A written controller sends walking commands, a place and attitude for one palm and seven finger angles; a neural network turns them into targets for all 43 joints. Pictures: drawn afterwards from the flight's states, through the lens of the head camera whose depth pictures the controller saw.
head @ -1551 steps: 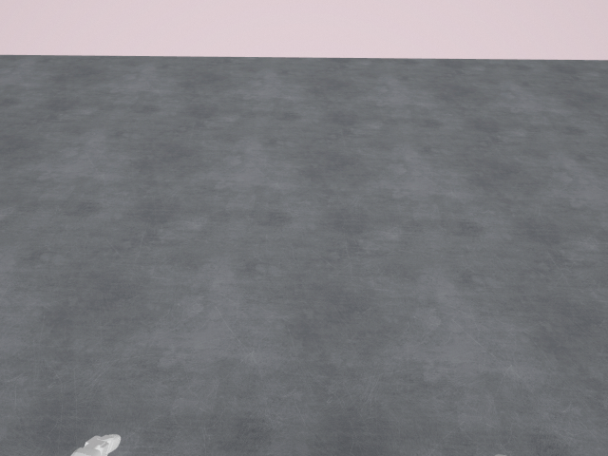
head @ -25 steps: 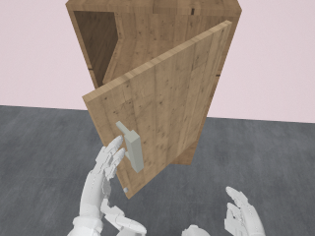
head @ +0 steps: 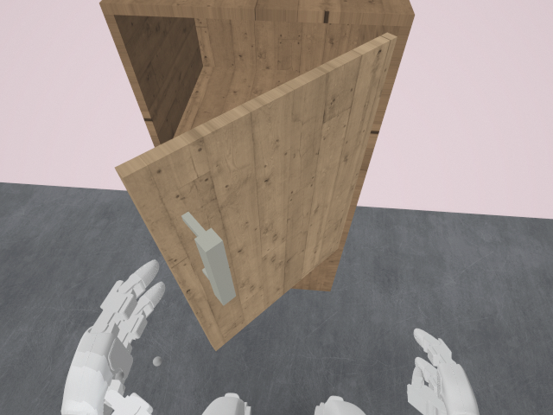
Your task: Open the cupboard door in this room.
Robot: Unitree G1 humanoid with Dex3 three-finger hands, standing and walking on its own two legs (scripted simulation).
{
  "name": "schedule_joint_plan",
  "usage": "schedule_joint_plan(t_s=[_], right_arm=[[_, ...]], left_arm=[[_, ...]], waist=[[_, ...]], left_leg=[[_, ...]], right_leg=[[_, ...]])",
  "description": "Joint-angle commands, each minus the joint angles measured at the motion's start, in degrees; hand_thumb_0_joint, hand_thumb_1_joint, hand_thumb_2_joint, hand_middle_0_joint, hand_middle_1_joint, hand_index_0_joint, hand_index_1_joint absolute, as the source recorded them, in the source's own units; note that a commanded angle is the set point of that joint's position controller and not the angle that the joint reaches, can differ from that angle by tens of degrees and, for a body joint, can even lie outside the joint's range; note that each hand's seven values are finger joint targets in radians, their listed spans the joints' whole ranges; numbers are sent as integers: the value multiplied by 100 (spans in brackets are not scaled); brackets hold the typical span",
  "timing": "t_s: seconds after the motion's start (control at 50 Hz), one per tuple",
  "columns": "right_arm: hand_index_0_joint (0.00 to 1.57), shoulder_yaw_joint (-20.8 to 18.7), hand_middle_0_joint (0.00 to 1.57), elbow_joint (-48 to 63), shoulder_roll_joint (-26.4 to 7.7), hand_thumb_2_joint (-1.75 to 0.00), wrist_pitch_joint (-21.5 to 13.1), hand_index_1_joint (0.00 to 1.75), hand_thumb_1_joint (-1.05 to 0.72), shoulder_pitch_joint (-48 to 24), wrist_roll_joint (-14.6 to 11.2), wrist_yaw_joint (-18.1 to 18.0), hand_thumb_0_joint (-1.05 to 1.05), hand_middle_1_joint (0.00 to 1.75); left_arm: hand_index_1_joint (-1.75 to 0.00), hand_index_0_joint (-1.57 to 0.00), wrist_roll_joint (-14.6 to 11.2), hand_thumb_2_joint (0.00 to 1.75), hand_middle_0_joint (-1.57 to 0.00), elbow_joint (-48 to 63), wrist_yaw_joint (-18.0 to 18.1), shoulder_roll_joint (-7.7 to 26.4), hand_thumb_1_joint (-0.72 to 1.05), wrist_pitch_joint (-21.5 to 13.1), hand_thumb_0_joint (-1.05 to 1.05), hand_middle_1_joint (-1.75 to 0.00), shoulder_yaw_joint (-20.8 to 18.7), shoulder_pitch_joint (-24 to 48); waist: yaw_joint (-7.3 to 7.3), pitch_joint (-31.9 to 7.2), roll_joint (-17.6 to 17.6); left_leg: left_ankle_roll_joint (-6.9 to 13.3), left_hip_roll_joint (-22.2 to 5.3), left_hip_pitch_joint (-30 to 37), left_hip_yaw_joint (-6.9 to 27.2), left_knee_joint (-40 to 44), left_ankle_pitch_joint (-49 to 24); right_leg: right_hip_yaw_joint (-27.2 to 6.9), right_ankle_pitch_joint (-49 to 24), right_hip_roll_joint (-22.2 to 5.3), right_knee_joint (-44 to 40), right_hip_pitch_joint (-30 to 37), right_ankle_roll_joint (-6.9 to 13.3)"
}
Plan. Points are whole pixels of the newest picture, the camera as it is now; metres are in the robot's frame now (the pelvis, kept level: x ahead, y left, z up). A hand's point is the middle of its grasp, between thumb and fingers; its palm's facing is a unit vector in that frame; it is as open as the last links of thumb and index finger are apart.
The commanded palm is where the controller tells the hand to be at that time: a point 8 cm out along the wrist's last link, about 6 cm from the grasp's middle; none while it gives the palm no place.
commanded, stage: slide the hand sideways off the handle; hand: left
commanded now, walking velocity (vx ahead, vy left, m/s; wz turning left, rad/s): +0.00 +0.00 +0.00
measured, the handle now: (209, 260) +0.31 +0.11 +0.07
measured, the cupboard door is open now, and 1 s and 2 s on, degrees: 46 46 46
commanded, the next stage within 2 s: draw the hand back to the body in 0.08 s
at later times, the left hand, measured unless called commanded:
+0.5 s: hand (105, 357) +0.17 +0.19 +0.11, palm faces +0.00 -1.00 -0.07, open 16.3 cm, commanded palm +0.14 +0.25 +0.12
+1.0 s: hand (15, 313) +0.19 +0.26 +0.17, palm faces +0.30 -0.88 -0.38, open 13.7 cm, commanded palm +0.15 +0.30 +0.20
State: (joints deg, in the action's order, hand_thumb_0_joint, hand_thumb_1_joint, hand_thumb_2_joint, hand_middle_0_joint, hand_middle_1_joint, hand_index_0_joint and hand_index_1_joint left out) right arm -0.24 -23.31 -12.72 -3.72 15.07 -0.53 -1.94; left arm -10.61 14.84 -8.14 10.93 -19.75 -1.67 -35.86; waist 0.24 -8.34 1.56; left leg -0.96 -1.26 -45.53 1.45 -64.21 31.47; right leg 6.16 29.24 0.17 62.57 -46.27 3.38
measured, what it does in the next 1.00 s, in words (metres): rises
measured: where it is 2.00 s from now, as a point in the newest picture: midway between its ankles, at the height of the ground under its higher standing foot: outside the picture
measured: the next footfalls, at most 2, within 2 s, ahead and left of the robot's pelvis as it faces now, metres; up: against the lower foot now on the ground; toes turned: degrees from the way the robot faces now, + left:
none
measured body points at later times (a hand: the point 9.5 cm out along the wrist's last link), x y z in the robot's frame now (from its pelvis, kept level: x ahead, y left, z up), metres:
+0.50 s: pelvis +0.00 +0.01 +0.02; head +0.01 +0.00 +0.47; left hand +0.17 +0.24 +0.12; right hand +0.18 -0.21 -0.05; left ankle +0.00 +0.13 -0.66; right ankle +0.02 -0.09 -0.66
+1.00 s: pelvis +0.02 +0.04 +0.06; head +0.00 +0.03 +0.51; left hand +0.17 +0.30 +0.19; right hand +0.20 -0.17 -0.01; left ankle +0.00 +0.13 -0.66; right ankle +0.02 -0.09 -0.66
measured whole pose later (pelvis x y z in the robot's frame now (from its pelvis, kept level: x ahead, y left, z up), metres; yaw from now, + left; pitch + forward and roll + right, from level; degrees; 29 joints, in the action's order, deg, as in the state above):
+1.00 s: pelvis +0.02 +0.04 +0.06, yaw +0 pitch +1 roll -1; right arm 3.8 -30.5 -12.0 -8.1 15.6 -0.5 -6.2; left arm -2.2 26.2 7.3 18.3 -1.0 -8.9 -34.8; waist 3.1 -3.4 3.0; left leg 2.0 0.7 -18.1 -0.4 -40.0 22.4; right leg 4.1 19.3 -0.7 37.2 -18.4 0.1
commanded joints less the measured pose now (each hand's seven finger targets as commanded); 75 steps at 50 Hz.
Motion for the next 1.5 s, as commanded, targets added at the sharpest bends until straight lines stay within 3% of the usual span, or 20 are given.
schedule_joint_plan(t_s=[0.0,0.14,0.26,0.36,0.46,0.52,0.66,0.68,0.7,0.72,0.74,0.84,0.92,1.0,1.1,1.18,1.28,1.36,1.4,1.48], right_arm=[[20,-220,20,922,-570,-90,-404,30,-90,-366,-60,-89,0,30],[20,-206,20,903,-660,-90,-593,30,-90,-338,-89,-170,0,30],[20,-193,20,988,-547,-90,-487,30,-90,-421,-153,-226,0,30],[20,-91,20,973,-560,-90,-534,30,-90,-511,-225,-247,0,30],[20,-33,20,856,-674,-90,-721,30,-90,-443,-224,-297,0,30],[20,-24,20,852,-655,-90,-834,30,-90,-426,-238,-294,0,30],[20,11,20,698,-629,-90,-971,30,-90,-512,-261,-263,0,30],[20,4,20,725,-594,-90,-862,30,-90,-515,-158,-424,0,30],[20,54,20,696,-474,-90,-813,30,-90,-484,-124,-478,0,30],[20,68,20,675,-474,-90,-788,30,-90,-470,-120,-483,0,30],[20,91,20,602,-490,-90,-754,30,-90,-435,-114,-470,0,30],[20,121,20,433,-558,-90,-736,30,-90,-532,-52,-499,0,30],[20,156,20,269,-571,-90,-810,30,-90,-625,-21,-500,0,30],[20,140,20,101,-587,-90,-848,30,-90,-709,1,-478,0,30],[20,133,20,-104,-603,-90,-840,30,-90,-809,36,-391,0,30],[20,83,20,-186,-616,-90,-811,30,-90,-900,55,-347,0,30],[20,55,20,-295,-611,-90,-707,30,-90,-1017,62,-331,0,30],[20,35,20,-380,-615,-90,-648,30,-90,-1096,63,-342,0,30],[20,23,20,-388,-599,-90,-614,30,-90,-1063,65,-306,0,30],[20,-35,20,-375,-643,-90,-553,30,-90,-1119,60,-270,0,30]], left_arm=[[-30,-15,-272,30,-15,1197,-333,464,-50,-570,0,-30,-459,-31],[-30,-15,-403,30,-15,1192,-638,468,-50,-522,0,-30,-278,302],[-30,-15,-435,30,-15,1570,-294,1087,-50,-123,0,-30,-1125,111],[-30,-15,-607,30,-15,1478,-361,692,-50,176,0,-30,-853,87],[-30,-15,-655,30,-15,1502,-602,919,-50,340,0,-30,-864,359],[-30,-15,-625,30,-15,1771,-594,1043,-50,377,0,-30,-1050,287],[-30,-16,-719,37,-16,1949,-441,1168,-32,650,0,-30,-1452,215],[-30,-16,252,39,-16,2467,412,1980,-29,885,0,-30,-1545,252],[-30,-16,351,40,-16,2339,790,1405,-26,1110,0,-30,-1279,-10],[-30,-16,416,42,-16,2254,955,1143,-22,1247,0,-30,-1047,-21],[-30,-16,538,43,-16,2316,1110,1093,-18,1320,0,-30,-976,84],[-30,-17,831,51,-17,2504,1528,1380,-1,1427,0,-30,-1150,326],[-30,-17,904,57,-17,2520,1665,1500,13,1428,0,-30,-1304,609],[-30,-18,903,63,-18,2410,1704,1570,27,1428,0,-30,-1540,628],[-30,-18,891,70,-18,2310,1681,1626,44,1391,0,-30,-1758,841],[-30,-19,851,76,-19,2300,1653,1738,58,1337,0,-30,-1997,911],[-30,-19,786,84,-19,2096,1634,1906,76,1309,0,-30,-2348,1171],[-30,-20,758,90,-20,2040,1627,2064,90,1264,0,-30,-2581,1557],[-30,-20,730,90,-20,1838,1574,1785,90,1279,0,-30,-2371,1310],[-30,-20,728,90,-20,1871,1513,1736,90,1273,0,-30,-2223,1304]], waist=[[-69,-826,-297],[-125,-781,-124],[183,-1014,-122],[39,-423,-71],[-45,-92,-146],[88,-294,178],[220,-260,177],[438,-360,170],[289,-35,298],[216,239,164],[188,345,364],[206,255,231],[240,371,378],[287,357,114],[332,476,491],[376,416,254],[396,563,146],[402,628,362],[384,641,249],[374,548,164]], left_leg=[[158,279,-225,-34,524,-1234],[199,258,-99,11,518,-1085],[201,268,178,-27,876,-1233],[205,238,446,20,1199,-1090],[229,183,702,108,1472,-1015],[210,178,1060,127,1695,-1165],[163,162,1417,177,2044,-1557],[198,68,1524,59,2343,-1522],[175,97,1620,35,2465,-1408],[160,79,1632,51,2525,-1248],[173,58,1733,61,2588,-1274],[203,12,2360,108,3017,-1708],[171,-18,2711,159,3416,-1899],[141,-68,3030,174,3684,-2480],[47,-94,3400,120,3951,-3181],[41,-121,3651,83,4112,-3549],[111,-71,3764,-44,4247,-3373],[147,-31,3852,-102,4305,-3230],[175,-29,3931,-147,4313,-3339],[218,-23,4044,-186,4322,-3379]], right_leg=[[-981,-1445,-128,-1234,1331,-299],[-866,-776,-77,-1261,960,-246],[-893,-787,-64,-1474,1632,-209],[-735,-590,-10,-1810,1515,-235],[-620,-465,17,-2002,1492,-236],[-455,-730,47,-1943,1633,-204],[-227,-1312,116,-2021,2074,-172],[-575,-1262,-46,-2332,2307,-120],[-533,-1133,-75,-2511,2223,-134],[-486,-967,-91,-2607,2125,-163],[-443,-994,-89,-2646,2185,-157],[-356,-1376,-81,-2918,2671,-169],[-340,-1494,-91,-3147,3009,-167],[-318,-1894,-80,-3343,3425,-179],[-313,-2264,-95,-3601,3787,-177],[-320,-2562,-77,-3765,4059,-179],[-374,-2741,-61,-4004,4218,-183],[-428,-2755,-73,-4159,4289,-161],[-423,-2880,-79,-4180,4288,-197],[-466,-3005,-80,-4246,4357,-224]])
